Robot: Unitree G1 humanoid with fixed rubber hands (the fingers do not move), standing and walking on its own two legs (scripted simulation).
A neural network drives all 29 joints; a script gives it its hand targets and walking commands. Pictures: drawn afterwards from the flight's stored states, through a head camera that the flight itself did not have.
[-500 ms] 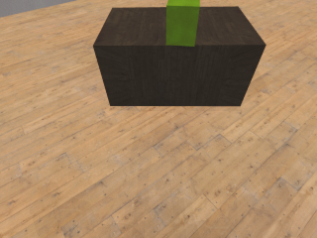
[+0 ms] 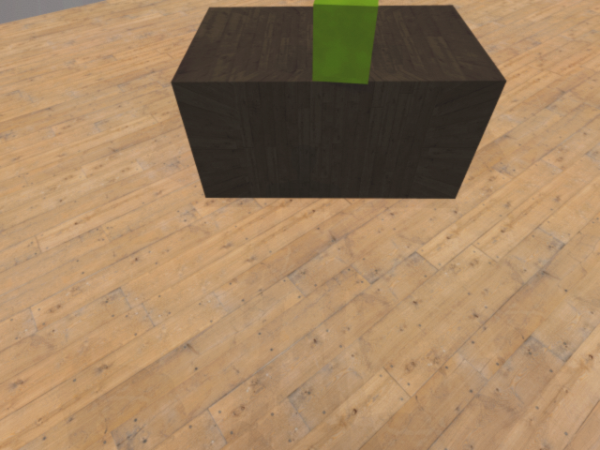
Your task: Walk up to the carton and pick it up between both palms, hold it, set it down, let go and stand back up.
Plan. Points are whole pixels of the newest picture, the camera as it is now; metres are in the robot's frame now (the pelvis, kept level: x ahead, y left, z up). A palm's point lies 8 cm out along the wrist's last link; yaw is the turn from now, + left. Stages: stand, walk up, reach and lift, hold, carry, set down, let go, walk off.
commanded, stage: stand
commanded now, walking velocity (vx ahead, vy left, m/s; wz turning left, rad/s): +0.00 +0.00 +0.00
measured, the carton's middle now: (344, 34) +1.42 -0.10 -0.05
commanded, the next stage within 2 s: walk up in 1.02 s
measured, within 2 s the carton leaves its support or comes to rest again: neither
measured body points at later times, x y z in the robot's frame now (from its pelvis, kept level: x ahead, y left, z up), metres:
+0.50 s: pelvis -0.01 +0.01 +0.00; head +0.00 +0.01 +0.45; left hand -0.04 +0.23 -0.16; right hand -0.05 -0.18 -0.16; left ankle -0.04 +0.16 -0.74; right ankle -0.04 -0.08 -0.74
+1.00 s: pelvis -0.02 +0.02 +0.00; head -0.02 +0.01 +0.45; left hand -0.03 +0.23 -0.16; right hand -0.07 -0.19 -0.16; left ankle -0.04 +0.16 -0.74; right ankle -0.04 -0.08 -0.74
